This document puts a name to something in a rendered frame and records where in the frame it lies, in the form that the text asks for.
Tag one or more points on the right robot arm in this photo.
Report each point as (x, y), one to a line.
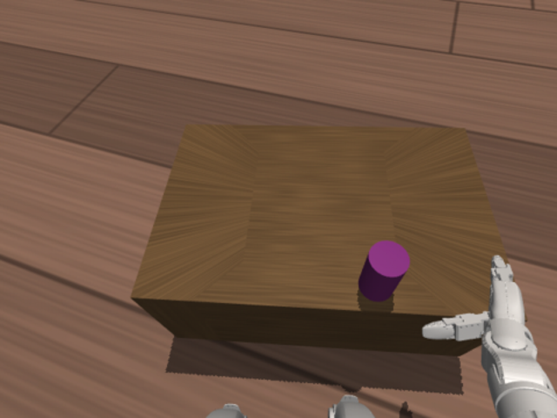
(518, 385)

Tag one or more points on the can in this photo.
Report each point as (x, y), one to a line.
(385, 266)

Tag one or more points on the right robot hand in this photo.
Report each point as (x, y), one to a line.
(505, 302)

